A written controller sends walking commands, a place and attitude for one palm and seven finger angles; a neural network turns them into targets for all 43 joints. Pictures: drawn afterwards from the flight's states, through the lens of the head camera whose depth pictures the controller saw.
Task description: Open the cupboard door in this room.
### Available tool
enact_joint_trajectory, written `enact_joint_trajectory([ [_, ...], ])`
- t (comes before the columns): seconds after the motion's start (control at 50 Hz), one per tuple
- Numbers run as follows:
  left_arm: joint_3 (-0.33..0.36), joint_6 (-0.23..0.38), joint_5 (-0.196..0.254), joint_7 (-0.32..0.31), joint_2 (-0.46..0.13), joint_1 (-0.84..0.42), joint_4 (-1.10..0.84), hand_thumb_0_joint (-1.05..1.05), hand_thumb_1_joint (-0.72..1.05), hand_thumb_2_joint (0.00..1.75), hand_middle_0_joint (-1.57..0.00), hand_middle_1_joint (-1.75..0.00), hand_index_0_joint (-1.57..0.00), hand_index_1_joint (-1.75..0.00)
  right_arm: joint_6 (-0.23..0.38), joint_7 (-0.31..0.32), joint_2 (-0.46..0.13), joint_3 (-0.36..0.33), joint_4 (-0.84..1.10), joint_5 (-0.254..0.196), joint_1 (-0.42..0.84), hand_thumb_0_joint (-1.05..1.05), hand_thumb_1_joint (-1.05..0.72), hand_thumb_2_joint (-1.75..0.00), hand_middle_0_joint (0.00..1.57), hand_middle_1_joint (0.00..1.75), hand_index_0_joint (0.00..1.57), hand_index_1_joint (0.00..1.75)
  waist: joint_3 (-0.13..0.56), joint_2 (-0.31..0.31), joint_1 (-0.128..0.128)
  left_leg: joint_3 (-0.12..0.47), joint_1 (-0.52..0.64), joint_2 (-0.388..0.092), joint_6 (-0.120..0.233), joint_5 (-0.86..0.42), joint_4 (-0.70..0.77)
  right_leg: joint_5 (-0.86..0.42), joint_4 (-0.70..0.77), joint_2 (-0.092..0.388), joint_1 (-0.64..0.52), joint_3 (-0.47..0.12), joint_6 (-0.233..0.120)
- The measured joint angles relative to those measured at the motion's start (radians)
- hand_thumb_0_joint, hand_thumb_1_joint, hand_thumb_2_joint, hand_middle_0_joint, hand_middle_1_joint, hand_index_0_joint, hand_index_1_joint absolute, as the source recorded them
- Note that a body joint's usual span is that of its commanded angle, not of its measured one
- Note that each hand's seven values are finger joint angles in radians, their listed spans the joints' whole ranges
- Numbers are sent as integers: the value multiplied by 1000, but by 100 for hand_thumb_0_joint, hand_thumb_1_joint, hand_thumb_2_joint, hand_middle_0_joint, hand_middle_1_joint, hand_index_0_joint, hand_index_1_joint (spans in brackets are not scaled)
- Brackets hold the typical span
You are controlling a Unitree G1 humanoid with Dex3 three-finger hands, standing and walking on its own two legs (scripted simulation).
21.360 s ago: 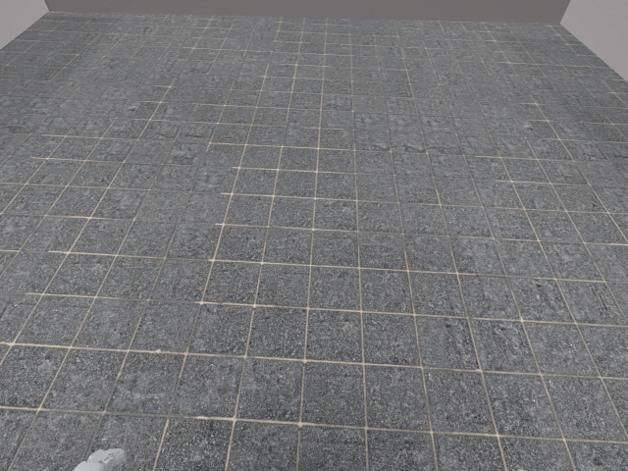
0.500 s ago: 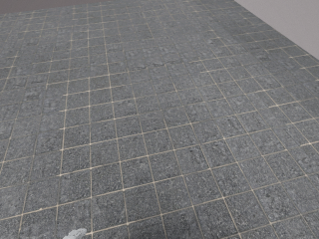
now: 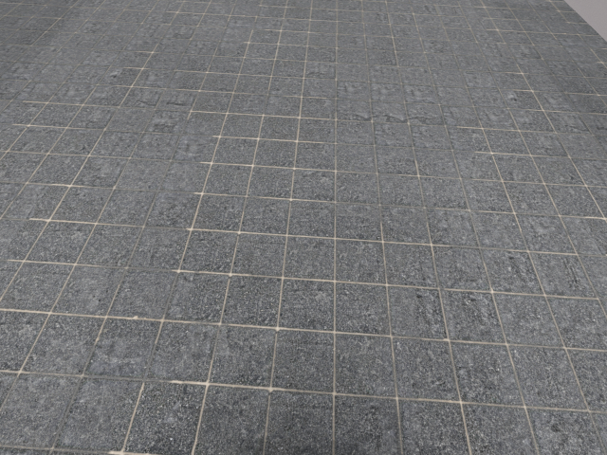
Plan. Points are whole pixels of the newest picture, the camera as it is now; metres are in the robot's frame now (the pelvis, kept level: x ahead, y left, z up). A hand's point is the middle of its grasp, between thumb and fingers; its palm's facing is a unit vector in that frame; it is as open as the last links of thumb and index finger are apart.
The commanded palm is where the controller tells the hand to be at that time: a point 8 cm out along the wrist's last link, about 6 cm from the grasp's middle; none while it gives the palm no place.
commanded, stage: turn or walk to find it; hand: left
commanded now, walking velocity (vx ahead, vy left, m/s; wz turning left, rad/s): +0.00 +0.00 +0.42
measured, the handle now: out of the picture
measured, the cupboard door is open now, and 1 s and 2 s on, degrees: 0 0 0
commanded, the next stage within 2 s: stand and wait in 0.50 s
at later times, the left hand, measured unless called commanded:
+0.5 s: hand out of the picture +0.04 +0.18 -0.14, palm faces +0.22 -0.94 -0.28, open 7.4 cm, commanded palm none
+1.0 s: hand out of the picture -0.10 +0.23 -0.17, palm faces +0.47 -0.85 -0.24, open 7.4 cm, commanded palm none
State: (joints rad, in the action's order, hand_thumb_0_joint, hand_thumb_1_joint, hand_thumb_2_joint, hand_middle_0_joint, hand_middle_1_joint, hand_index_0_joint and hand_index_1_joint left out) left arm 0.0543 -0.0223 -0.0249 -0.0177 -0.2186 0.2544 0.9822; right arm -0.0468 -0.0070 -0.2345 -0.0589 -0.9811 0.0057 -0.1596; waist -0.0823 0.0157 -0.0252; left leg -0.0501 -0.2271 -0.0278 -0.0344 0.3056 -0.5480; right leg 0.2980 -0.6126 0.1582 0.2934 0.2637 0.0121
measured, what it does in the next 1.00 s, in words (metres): steps on the spot, turning left: right foot, then left foot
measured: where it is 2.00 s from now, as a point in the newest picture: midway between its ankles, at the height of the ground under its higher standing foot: outside the picture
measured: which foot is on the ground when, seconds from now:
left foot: down 0.00-0.42, up 0.44-0.82, down 0.84-1.00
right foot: down 0.00-0.00, up 0.02-0.38, down 0.40-0.86, up 0.88-1.00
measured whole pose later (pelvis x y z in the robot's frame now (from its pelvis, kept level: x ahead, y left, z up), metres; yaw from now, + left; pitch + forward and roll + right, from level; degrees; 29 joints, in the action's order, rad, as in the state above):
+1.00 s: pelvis -0.04 +0.02 +0.01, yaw +26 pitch +0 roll -1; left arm 0.07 -0.07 -0.02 -0.01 -0.27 0.20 0.99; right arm -0.02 0.01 -0.20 -0.04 -0.95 0.01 -0.14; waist -0.09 0.04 -0.02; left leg -0.03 -0.24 0.01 0.04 0.29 -0.52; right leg 0.44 -1.08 0.11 0.46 0.07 0.08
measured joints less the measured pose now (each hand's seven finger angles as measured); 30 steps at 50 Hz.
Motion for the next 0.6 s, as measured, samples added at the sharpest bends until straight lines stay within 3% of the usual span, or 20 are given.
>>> enact_joint_trajectory([
  [0.04, 8, -23, 4, -2, -27, -1, 13, 1, 91, 90, -21, -30, -20, -30, 13, 1, 19, 3, 8, 5, 21, 1, -91, -90, 20, 30, 19, 29, -7, 33, -7, -4, -10, 20, 33, 3, -26, 135, -131, 2, 51, -60, 27],
  [0.08, 11, -46, 4, -4, -40, -7, 28, 1, 91, 90, -20, -30, -20, -30, 20, 6, 32, 10, 17, 9, 25, 1, -91, -90, 20, 30, 19, 29, 1, 37, -7, 7, -6, 23, 50, 21, -24, 201, -276, -29, 103, -123, 41],
  [0.18, 9, -42, 7, 7, -43, -37, 20, 1, 91, 90, -20, -30, -20, -30, 23, 17, 41, 21, 19, 11, 25, 0, -91, -90, 20, 30, 20, 30, 11, 18, -4, 51, 21, 33, 57, -32, 59, 145, -402, -69, 156, -191, 62],
  [0.3, -2, -32, 11, 6, -20, -82, -16, 1, 91, 90, -20, -30, -20, -30, 16, 13, 39, 15, 23, 13, 13, 0, -90, -90, 21, 30, 20, 30, 12, -6, 13, 95, 11, 51, 50, -58, 77, 143, -272, -88, 113, -219, 69],
  [0.36, -9, -21, 14, 6, -4, -98, -33, 1, 91, 90, -20, -30, -20, -30, 8, 12, 32, 7, 23, 15, 3, 0, -90, -90, 21, 30, 20, 30, 12, -23, 27, 119, -15, 58, 37, -53, 50, 114, -130, -106, 53, -214, 63],
  [0.4, -15, -4, 13, 6, 3, -99, -47, 1, 91, 90, -20, -30, -20, -30, 3, 11, 27, 1, 23, 11, -11, 0, -90, -90, 21, 30, 20, 30, 17, -29, 30, 134, -45, 69, 24, -36, 6, 9, 26, -113, -12, -203, 51],
  [0.44, -21, 12, 5, 3, 23, -101, -51, 1, 91, 90, -20, -30, -20, -30, -4, 10, 11, -10, 19, 5, -18, 0, -90, -90, 21, 30, 20, 30, 9, -63, 37, 149, -96, 66, 20, 49, -108, -19, 30, -122, -16, -172, -7],
  [0.48, -24, 17, 4, 2, 39, -92, -60, 1, 91, 90, -20, -30, -20, -30, -21, 9, 1, -19, 12, 7, -28, 1, -90, -90, 20, 30, 20, 30, 6, -68, 37, 139, -168, 80, 18, 152, -313, 6, 24, -109, -22, -148, -37],
  [0.54, -26, 15, 3, -2, 55, -72, -60, 1, 91, 90, -20, -30, -20, -30, -32, 2, -12, -27, -1, 11, -33, 1, -91, -90, 20, 30, 20, 29, -1, -69, 35, 111, -241, 67, 4, 125, -547, -4, 65, -96, -47, -124, -42],
  [0.6, -27, 14, 1, -5, 61, -55, -48, 1, 90, 90, -21, -30, -20, -30, -33, -2, -15, -28, -10, 12, -40, 1, -91, -90, 20, 30, 19, 29, -6, -60, 39, 93, -252, 39, -16, 94, -598, -19, 95, -82, -64, -100, -41],
])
